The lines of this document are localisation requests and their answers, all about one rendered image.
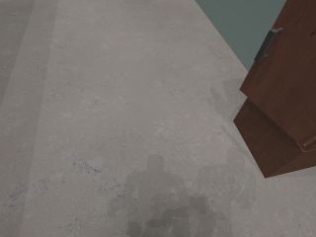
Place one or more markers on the handle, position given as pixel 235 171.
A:
pixel 266 44

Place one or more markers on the cupboard door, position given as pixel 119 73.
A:
pixel 283 85

